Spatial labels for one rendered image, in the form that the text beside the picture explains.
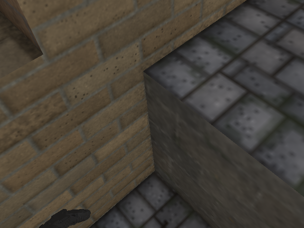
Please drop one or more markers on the left robot hand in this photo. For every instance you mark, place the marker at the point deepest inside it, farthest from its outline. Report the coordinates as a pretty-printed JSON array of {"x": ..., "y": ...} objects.
[{"x": 66, "y": 218}]

